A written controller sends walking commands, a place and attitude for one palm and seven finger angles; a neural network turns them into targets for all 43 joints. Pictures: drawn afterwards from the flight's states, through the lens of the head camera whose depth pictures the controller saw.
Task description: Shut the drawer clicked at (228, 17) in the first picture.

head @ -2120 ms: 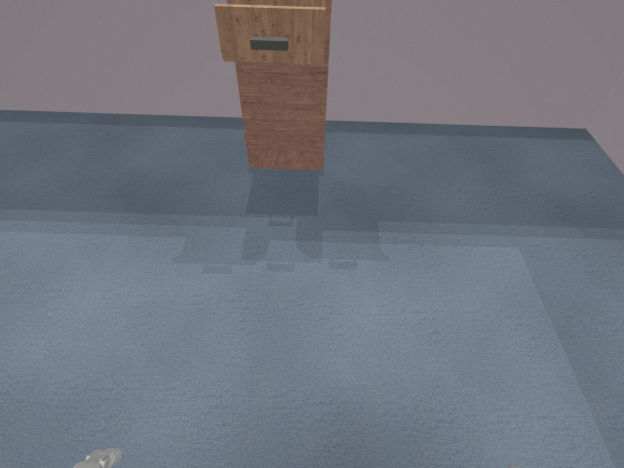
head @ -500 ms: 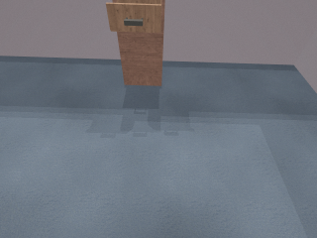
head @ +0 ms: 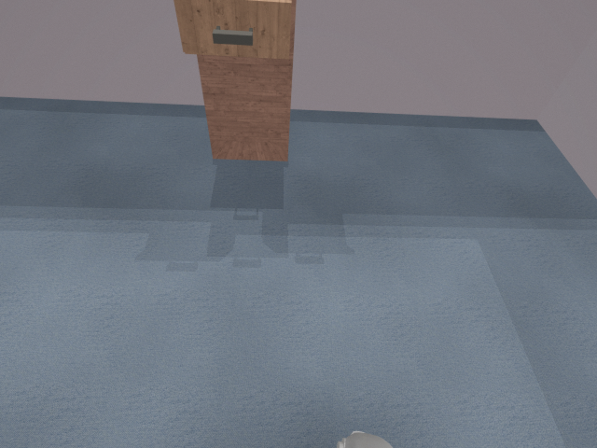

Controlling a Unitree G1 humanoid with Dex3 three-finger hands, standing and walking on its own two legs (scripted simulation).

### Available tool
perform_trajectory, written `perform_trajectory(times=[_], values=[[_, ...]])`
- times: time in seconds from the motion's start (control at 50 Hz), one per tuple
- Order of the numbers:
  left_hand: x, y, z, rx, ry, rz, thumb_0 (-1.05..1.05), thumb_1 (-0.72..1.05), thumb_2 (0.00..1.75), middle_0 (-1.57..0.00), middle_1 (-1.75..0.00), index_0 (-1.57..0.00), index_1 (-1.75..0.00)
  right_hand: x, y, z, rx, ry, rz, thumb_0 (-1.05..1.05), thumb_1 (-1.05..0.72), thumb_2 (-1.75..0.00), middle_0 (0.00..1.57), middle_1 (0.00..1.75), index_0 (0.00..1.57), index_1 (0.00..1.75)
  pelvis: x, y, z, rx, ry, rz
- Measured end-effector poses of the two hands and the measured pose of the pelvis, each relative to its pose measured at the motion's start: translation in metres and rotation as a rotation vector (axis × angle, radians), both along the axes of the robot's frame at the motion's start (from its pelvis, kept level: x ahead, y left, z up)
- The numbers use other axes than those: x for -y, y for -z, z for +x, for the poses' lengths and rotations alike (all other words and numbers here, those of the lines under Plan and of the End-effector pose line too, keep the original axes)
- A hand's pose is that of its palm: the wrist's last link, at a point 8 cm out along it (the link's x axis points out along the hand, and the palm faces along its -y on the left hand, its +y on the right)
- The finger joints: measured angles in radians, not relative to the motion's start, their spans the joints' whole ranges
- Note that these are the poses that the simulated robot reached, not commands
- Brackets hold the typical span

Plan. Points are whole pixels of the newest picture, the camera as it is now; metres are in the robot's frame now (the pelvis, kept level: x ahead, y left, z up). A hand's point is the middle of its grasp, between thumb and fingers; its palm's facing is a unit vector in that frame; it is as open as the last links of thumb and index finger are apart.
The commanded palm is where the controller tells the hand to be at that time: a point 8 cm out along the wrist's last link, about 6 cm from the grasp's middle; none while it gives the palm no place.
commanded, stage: walk to a spot facing it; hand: left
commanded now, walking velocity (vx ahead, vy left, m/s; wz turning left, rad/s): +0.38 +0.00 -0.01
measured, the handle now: (233, 33) +1.18 +0.23 +0.00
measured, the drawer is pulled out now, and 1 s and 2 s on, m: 0.29 0.29 0.29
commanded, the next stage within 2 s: take the last steps up to it in 0.96 s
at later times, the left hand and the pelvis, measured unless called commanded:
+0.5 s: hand (197, 409) +0.21 +0.17 -0.19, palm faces +0.11 -0.98 -0.16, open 7.3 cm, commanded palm none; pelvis +0.21 -0.02 -0.01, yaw +3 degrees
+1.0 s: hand (215, 256) +0.50 +0.18 -0.17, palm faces -0.01 -0.98 -0.18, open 7.4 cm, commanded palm none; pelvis +0.43 +0.00 +0.00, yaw -1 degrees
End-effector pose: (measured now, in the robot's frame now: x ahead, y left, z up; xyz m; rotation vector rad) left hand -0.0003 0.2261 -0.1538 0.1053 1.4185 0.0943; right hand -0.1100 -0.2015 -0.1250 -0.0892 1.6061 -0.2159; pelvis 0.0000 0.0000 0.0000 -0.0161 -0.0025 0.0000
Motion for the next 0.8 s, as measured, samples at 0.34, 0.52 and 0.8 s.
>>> perform_trajectory(times=[0.34,0.52,0.8], values=[[0.032,-0.004,0.209,0.248,-0.008,0.065,0.00,0.92,0.90,-0.20,-0.30,-0.20,-0.30,0.059,0.026,0.205,0.111,-0.034,-0.010,0.01,-0.91,-0.90,0.20,0.30,0.20,0.30,0.037,0.012,0.144,0.025,-0.044,-0.015],[0.007,0.010,0.198,0.073,-0.112,0.025,0.00,0.93,0.90,-0.20,-0.30,-0.20,-0.30,0.042,-0.004,0.430,0.491,-0.204,-0.049,0.00,-0.92,-0.90,0.19,0.30,0.19,0.30,0.010,0.008,0.223,0.025,-0.062,-0.039],[-0.032,-0.008,0.324,0.048,-0.104,0.022,0.01,0.91,0.90,-0.20,-0.30,-0.19,-0.30,0.005,-0.004,0.467,0.312,-0.134,-0.064,-0.01,-0.95,-0.90,0.20,0.30,0.20,0.30,-0.027,-0.007,0.340,0.012,-0.034,0.005]])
